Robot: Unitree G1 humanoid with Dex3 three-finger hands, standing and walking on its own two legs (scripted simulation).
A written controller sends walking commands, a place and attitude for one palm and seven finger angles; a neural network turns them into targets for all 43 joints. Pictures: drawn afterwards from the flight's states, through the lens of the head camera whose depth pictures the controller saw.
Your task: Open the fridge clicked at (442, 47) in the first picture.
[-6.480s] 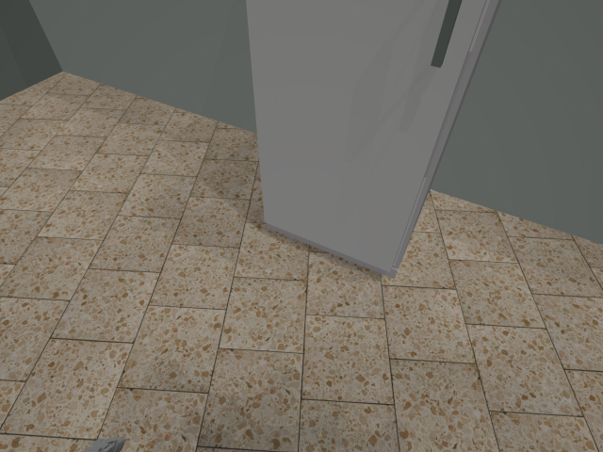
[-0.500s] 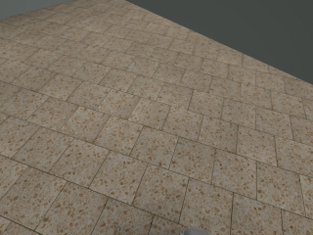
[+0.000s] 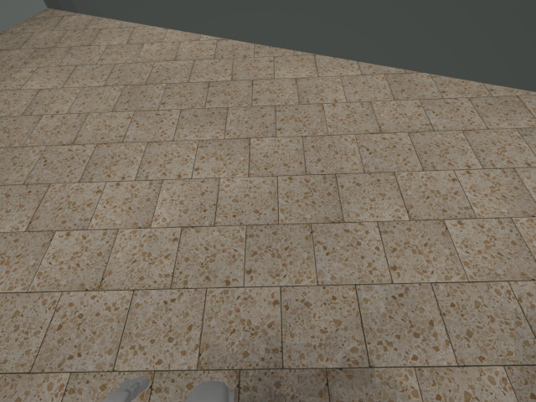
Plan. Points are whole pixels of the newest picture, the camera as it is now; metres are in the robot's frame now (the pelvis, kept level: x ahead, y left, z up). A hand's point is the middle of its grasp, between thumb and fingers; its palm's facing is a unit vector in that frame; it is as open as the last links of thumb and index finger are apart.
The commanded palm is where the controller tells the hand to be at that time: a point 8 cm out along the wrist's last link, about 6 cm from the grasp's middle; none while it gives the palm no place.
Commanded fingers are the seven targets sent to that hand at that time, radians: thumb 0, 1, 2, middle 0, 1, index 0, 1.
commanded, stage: turn to face it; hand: right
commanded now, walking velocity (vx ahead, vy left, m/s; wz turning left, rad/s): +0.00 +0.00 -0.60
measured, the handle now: out of the picture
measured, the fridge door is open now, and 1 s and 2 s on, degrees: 0 0 0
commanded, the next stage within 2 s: none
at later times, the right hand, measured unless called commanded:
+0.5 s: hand out of the picture +0.04 -0.16 -0.15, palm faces +0.30 +0.92 -0.26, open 7.4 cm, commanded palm none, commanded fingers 0.00 -0.90 -0.90 0.20 0.30 0.20 0.30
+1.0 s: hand out of the picture -0.04 -0.25 -0.16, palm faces +0.61 +0.75 -0.26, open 7.4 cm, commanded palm none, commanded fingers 0.00 -0.90 -0.90 0.20 0.30 0.20 0.30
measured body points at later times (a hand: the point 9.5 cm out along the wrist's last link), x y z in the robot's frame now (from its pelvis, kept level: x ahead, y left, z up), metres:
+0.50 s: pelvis +0.01 +0.05 +0.00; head +0.05 +0.06 +0.44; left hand +0.13 +0.30 -0.16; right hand +0.02 -0.21 -0.13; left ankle +0.01 +0.16 -0.74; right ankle -0.06 -0.09 -0.66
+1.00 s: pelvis +0.01 -0.01 +0.00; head +0.03 -0.05 +0.45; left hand +0.24 +0.14 -0.13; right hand -0.07 -0.29 -0.14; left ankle +0.11 +0.13 -0.67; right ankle -0.04 -0.08 -0.74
